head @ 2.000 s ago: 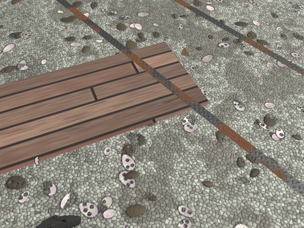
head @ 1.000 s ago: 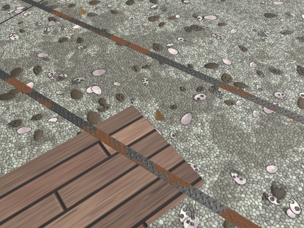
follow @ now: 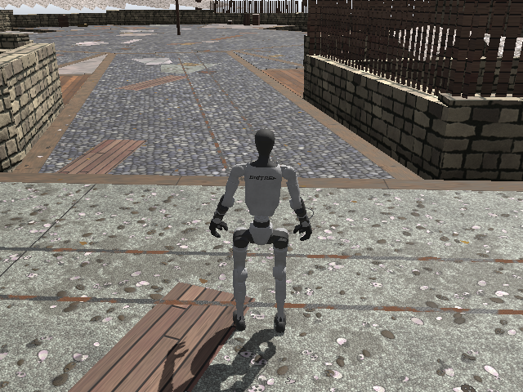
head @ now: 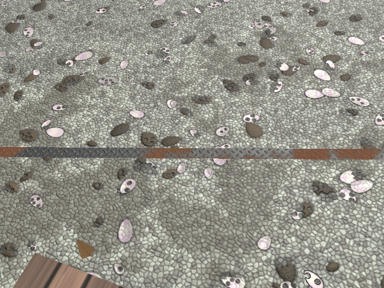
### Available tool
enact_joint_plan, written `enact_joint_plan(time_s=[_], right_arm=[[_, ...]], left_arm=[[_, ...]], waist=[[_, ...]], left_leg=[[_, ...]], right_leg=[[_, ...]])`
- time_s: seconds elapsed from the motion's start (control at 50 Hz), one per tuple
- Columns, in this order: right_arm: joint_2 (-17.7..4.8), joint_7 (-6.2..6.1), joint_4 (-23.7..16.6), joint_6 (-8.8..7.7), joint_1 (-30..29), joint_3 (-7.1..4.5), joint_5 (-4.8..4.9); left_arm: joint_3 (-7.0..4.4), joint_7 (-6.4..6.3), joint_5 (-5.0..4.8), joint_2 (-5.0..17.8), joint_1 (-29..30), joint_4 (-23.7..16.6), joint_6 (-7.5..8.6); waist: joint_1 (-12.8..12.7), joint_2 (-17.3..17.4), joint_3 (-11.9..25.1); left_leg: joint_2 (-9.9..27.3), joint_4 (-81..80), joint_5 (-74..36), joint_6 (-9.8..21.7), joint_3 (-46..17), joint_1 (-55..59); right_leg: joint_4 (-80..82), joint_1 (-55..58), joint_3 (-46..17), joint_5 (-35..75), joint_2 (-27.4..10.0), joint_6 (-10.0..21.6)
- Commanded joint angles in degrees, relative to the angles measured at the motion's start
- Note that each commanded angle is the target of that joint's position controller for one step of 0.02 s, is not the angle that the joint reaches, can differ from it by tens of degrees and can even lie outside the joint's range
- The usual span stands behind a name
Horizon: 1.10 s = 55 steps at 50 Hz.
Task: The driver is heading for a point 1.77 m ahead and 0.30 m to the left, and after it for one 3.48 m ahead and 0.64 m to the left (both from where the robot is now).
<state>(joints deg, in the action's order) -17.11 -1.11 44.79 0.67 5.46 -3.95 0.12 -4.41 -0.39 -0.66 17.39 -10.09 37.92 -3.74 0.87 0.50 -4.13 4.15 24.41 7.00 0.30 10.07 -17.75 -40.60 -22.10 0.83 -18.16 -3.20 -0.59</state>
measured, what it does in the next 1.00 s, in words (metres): steps on the spot: right foot, then left foot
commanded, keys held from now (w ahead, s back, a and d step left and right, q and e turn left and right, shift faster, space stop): no key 1.00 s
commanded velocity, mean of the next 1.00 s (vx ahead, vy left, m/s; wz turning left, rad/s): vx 0.01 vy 0.00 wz -0.11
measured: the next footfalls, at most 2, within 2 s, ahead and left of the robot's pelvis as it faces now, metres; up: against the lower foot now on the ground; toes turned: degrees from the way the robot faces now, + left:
right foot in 0.04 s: +0.05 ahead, -0.12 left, +0.00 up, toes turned -3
left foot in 0.38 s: +0.06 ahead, +0.12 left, +0.00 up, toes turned -3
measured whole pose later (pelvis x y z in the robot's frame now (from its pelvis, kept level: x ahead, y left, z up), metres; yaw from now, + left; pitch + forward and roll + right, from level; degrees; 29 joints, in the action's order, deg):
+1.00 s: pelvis +0.02 -0.01 +0.00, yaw -4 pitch -2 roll +0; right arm -14.1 -1.6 58.0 -0.2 9.8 -1.1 -0.5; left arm -2.6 -1.9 0.2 13.4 -9.5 58.1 -0.5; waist 0.4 0.2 -2.3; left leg 1.1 27.2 15.4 -0.7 0.9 -10.0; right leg -27.7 -11.3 -0.9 -14.6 0.9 0.7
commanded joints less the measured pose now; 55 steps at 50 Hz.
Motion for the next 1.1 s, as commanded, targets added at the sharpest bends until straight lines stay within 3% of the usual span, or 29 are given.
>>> enact_joint_plan(time_s=[0.02,0.04,0.06,0.08,0.1,0.12,0.14,0.18,0.24,0.3,0.34,0.36,0.38,0.4,0.42,0.44,0.46,0.52,0.7,1.1], right_arm=[[-7.37,0.33,-1.62,-0.06,0.04,-1.61,1.39],[-3.34,1.06,-1.63,-0.14,1.85,-0.46,0.02],[-3.67,0.91,-4.27,-0.57,-0.93,-0.45,-1.29],[-6.72,0.43,-4.48,-0.55,-4.47,-1.47,-0.79],[-6.82,0.34,-3.84,-0.28,-3.10,-1.78,0.18],[-6.50,0.02,-2.04,0.03,-0.67,-1.99,0.16],[-6.85,-0.31,-1.04,0.29,0.31,-2.18,-0.41],[-5.85,-0.26,-0.19,0.36,1.83,-2.01,-0.36],[-3.38,-0.01,-0.38,0.33,0.34,-0.73,-0.01],[-3.92,0.25,-0.69,0.41,-0.63,-0.30,0.13],[-3.97,0.38,0.15,0.26,1.11,-0.18,0.24],[-3.53,0.53,0.91,-0.01,2.69,0.08,-0.17],[-4.70,0.57,1.46,-0.28,3.76,0.08,-1.00],[-8.14,0.35,1.50,-0.40,4.65,-0.41,-1.53],[-9.40,0.52,2.43,-0.43,3.00,-0.87,-0.76],[-6.08,1.00,2.10,-0.67,1.66,-0.29,-0.40],[-4.79,1.11,2.46,-0.99,1.39,0.13,-0.79],[-4.36,0.91,3.78,-1.97,1.66,0.58,-0.91],[-4.15,-0.22,7.02,-1.65,2.64,1.20,-0.67],[-3.10,-0.90,12.60,-1.32,5.52,1.97,-0.54]], left_arm=[[-2.20,0.31,0.62,6.10,-7.71,-1.11,0.55],[-3.22,-0.49,0.83,10.76,-8.57,-1.49,0.58],[-3.56,-0.90,1.79,14.98,-5.68,-3.46,0.79],[-2.91,-0.69,3.06,12.45,-5.60,-3.52,2.04],[-2.21,-0.62,2.99,10.68,-2.96,-3.02,3.09],[-1.87,-0.63,2.14,9.28,0.23,-3.03,3.66],[-1.16,-0.74,1.42,7.42,2.14,-2.95,3.99],[0.14,-1.01,1.61,4.65,3.01,-2.39,4.26],[0.25,-1.08,1.57,4.50,3.03,-1.25,4.20],[-0.05,-0.76,1.62,5.79,1.66,0.45,3.69],[0.41,-0.52,1.12,4.87,2.59,1.41,3.58],[0.71,-0.42,0.63,4.19,2.76,2.16,3.58],[0.97,-0.38,0.67,3.43,1.32,2.94,3.92],[1.23,-0.18,1.73,2.65,-0.38,3.24,4.45],[0.90,0.05,1.83,2.71,-2.42,3.83,4.78],[0.86,-0.07,2.01,3.86,0.93,4.29,4.66],[0.55,-0.28,1.63,4.26,3.35,4.16,4.35],[0.56,-0.80,1.48,3.01,3.52,5.13,3.12],[0.23,-1.17,1.15,2.52,2.11,10.85,3.57],[1.01,-1.71,0.78,2.25,0.92,20.57,3.83]], waist=[[-3.30,4.68,9.73],[-1.63,-8.51,9.20],[-1.61,-17.97,7.04],[-4.36,-11.93,8.44],[-2.35,-10.69,7.96],[-0.78,-8.77,7.94],[-0.33,-8.93,7.91],[0.77,-8.15,8.95],[-0.26,-8.21,8.84],[-1.99,-8.68,8.35],[-0.90,-8.10,7.60],[0.52,-7.01,7.10],[0.44,-5.12,7.80],[-1.55,0.28,8.95],[-4.12,6.61,8.85],[-1.70,5.59,7.71],[-0.95,4.59,6.69],[-0.85,3.47,5.54],[-0.21,-0.50,4.27],[-0.53,-0.35,3.18]], left_leg=[[10.87,-0.83,2.17,5.92,-7.35,1.11],[4.78,12.92,13.09,-0.08,-1.12,-8.07],[-2.56,24.15,29.69,-3.77,-2.07,-19.05],[-1.41,34.06,29.32,-3.56,-8.93,-17.61],[-0.98,36.83,25.13,-2.95,-10.53,-17.38],[-0.63,37.06,21.14,-2.95,-10.96,-17.22],[-0.53,37.46,17.98,-3.47,-10.98,-16.80],[-1.00,37.78,14.06,-4.42,-10.84,-12.57],[-0.43,25.03,12.57,-4.77,-10.77,-8.49],[-1.08,16.49,15.35,-4.42,-9.74,-3.40],[-1.52,7.87,11.34,-3.60,-9.21,0.77],[-1.72,-0.60,3.02,-2.78,-8.98,4.94],[-0.24,-3.50,-5.32,-1.79,-11.28,9.93],[4.20,-1.61,-17.22,-0.13,-15.36,13.90],[4.43,0.96,-11.70,2.35,-14.25,10.68],[3.07,-0.55,-3.26,2.61,-14.17,6.21],[2.38,-1.55,0.17,1.74,-13.81,4.44],[1.26,-1.73,1.12,0.11,-12.60,3.85],[0.10,-1.55,2.43,0.18,-11.77,5.39],[-1.59,-2.05,1.98,0.01,-10.58,5.67]], right_leg=[[14.76,14.60,0.72,8.19,2.40,4.21],[21.38,20.56,-14.66,19.18,-8.42,8.36],[23.08,17.44,-28.14,25.72,-19.77,18.66],[23.27,13.42,-25.52,24.70,-18.63,20.40],[22.86,12.60,-20.07,23.69,-15.12,17.59],[22.35,12.93,-16.21,21.44,-11.92,14.36],[21.83,12.94,-14.24,23.97,-10.80,12.93],[21.13,11.78,-11.12,30.22,-9.12,12.83],[20.03,13.84,-9.80,28.97,-7.93,12.46],[19.51,13.72,-12.57,27.11,-9.38,14.00],[18.53,12.71,-13.51,25.52,-8.90,13.31],[17.91,11.32,-12.95,23.46,-7.69,11.58],[17.62,9.62,-12.59,19.31,-5.98,9.00],[15.05,7.32,-10.00,13.69,-2.50,6.30],[16.45,8.41,-6.38,9.34,1.03,4.28],[15.73,11.46,-5.38,8.88,1.75,2.93],[14.89,12.19,-5.16,9.32,1.70,2.88],[15.38,12.53,-5.89,12.14,1.08,3.76],[16.63,11.84,-5.40,12.38,1.26,2.85],[17.50,12.01,-4.24,12.38,1.48,2.58]])
Velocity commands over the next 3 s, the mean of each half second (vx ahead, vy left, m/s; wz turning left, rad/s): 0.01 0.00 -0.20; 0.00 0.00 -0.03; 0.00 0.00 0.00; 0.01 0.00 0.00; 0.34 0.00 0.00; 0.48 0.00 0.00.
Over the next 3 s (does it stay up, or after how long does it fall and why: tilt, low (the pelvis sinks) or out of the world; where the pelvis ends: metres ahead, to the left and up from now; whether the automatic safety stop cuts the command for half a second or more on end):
stays up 0.46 -0.03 0.01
